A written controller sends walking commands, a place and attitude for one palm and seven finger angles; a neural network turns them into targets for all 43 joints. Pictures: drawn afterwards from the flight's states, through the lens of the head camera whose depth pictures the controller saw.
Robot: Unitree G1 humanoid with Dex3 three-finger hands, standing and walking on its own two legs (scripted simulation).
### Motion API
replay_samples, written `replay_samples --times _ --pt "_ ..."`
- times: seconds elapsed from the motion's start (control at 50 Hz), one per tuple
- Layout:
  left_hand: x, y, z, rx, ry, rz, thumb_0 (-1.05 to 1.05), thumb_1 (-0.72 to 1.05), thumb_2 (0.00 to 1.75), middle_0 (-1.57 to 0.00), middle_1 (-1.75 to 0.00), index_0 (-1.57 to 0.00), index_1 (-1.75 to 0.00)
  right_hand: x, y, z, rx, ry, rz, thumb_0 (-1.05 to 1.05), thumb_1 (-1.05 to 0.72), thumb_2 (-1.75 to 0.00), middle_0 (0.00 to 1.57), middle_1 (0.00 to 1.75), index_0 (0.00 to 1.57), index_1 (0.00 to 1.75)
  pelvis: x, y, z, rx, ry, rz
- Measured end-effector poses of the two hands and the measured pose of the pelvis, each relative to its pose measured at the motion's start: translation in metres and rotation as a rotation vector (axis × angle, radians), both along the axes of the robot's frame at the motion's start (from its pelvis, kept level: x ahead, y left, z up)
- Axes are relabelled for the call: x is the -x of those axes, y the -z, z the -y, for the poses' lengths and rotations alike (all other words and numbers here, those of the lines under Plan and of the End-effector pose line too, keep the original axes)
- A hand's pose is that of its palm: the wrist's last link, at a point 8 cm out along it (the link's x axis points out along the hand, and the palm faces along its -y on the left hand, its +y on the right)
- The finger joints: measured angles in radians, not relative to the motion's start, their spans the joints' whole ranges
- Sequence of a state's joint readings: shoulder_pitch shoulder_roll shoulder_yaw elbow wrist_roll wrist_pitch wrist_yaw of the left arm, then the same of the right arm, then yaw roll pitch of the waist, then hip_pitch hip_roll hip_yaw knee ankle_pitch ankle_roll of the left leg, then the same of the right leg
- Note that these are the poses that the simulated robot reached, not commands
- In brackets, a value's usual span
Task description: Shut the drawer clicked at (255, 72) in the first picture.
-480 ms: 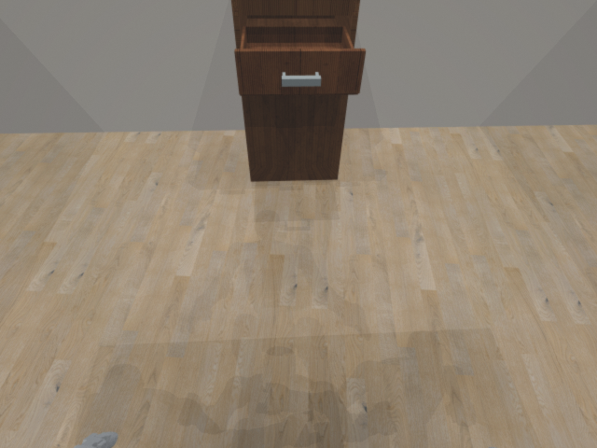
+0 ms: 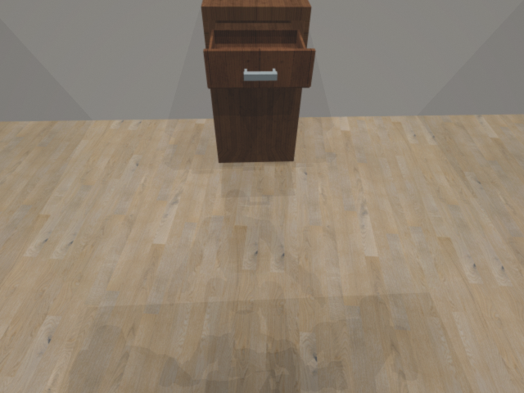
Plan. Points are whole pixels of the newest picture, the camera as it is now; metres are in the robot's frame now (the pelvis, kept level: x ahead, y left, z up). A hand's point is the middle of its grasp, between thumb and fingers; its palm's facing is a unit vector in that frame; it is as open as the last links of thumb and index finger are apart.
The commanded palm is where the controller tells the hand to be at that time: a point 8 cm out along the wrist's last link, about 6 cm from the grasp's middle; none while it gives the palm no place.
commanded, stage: stand and wait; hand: left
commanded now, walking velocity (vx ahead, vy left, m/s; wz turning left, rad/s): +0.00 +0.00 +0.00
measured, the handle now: (260, 73) +1.17 +0.08 -0.06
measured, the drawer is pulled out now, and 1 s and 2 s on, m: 0.30 0.30 0.30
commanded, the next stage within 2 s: look at it before walking up in 0.50 s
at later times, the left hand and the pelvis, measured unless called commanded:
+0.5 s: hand out of the picture +0.06 +0.24 -0.15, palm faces -0.03 -0.94 -0.33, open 7.4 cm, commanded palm none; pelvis -0.02 -0.01 +0.00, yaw +0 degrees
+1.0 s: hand out of the picture +0.06 +0.24 -0.16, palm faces -0.04 -0.94 -0.33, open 7.4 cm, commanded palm none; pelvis -0.01 +0.00 +0.00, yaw -1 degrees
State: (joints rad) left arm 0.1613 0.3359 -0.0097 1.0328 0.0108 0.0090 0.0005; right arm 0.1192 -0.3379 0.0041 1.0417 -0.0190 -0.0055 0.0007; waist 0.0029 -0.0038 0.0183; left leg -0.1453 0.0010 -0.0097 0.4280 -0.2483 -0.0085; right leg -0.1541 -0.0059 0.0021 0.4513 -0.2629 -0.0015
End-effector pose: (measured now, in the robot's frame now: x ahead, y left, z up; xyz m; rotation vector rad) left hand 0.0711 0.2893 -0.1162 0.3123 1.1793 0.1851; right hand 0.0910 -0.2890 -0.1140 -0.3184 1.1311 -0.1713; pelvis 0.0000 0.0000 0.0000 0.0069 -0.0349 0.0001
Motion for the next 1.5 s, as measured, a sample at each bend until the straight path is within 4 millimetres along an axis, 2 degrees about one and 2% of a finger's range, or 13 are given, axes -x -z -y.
replay_samples --times 0.22,0.46,0.74,1.2,1.3,1.42,1.46,1.5 --pt "0.019 -0.001 0.003 -0.009 -0.007 -0.036 0.0 0.91 0.9 -0.2 -0.3 -0.2 -0.3 0.039 0.006 0.01 -0.002 0.033 -0.078 0.0 -0.9 -0.9 0.21 0.3 0.2 0.3 0.011 -0.002 0.006 0.001 0.003 0.006" --pt "0.019 -0.001 0.009 -0.001 0.003 -0.023 0.0 0.91 0.9 -0.2 -0.3 -0.2 -0.3 0.053 0.008 0.009 -0.016 0.043 -0.09 0.0 -0.9 -0.9 0.21 0.3 0.2 0.3 0.018 -0.003 0.009 0.002 0.007 0.005" --pt "0.021 0.003 0.008 0.011 0.004 -0.035 0.0 0.91 0.9 -0.2 -0.3 -0.2 -0.3 0.052 0.004 0.006 -0.009 0.048 -0.091 0.0 -0.9 -0.9 0.21 0.3 0.2 0.3 0.017 -0.003 0.006 0.004 0.01 -0.001" --pt "0.015 0.002 -0.001 0.002 -0.002 -0.05 0.0 0.91 0.9 -0.2 -0.3 -0.2 -0.3 0.031 0.002 -0.001 -0.009 0.038 -0.073 0.0 -0.9 -0.9 0.21 0.3 0.2 0.3 0.007 -0.004 0.0 0.003 0.013 -0.008" --pt "0.019 0.011 0.009 0.031 -0.009 -0.08 0.0 0.91 0.9 -0.2 -0.3 -0.2 -0.3 0.034 0.01 -0.011 -0.032 0.057 -0.082 0.0 -0.91 -0.9 0.2 0.3 0.2 0.3 -0.003 0.0 -0.001 0.006 0.038 -0.01" --pt "0.03 0.034 0.03 0.108 -0.014 -0.176 0.0 0.91 0.9 -0.2 -0.3 -0.2 -0.3 0.053 0.027 -0.032 -0.079 0.13 -0.135 0.0 -0.91 -0.9 0.2 0.3 0.2 0.3 -0.03 0.01 -0.003 0.007 0.081 -0.024" --pt "0.028 0.039 0.037 0.122 -0.002 -0.222 0.0 0.91 0.9 -0.2 -0.3 -0.2 -0.3 0.063 0.032 -0.037 -0.097 0.178 -0.152 0.0 -0.91 -0.9 0.2 0.3 0.2 0.3 -0.041 0.013 -0.001 -0.005 0.111 -0.028" --pt "0.017 0.039 0.047 0.128 0.024 -0.262 0.0 0.91 0.9 -0.2 -0.3 -0.2 -0.3 0.075 0.035 -0.041 -0.115 0.235 -0.173 0.0 -0.9 -0.9 0.2 0.3 0.2 0.3 -0.052 0.014 0.004 -0.014 0.14 -0.029"
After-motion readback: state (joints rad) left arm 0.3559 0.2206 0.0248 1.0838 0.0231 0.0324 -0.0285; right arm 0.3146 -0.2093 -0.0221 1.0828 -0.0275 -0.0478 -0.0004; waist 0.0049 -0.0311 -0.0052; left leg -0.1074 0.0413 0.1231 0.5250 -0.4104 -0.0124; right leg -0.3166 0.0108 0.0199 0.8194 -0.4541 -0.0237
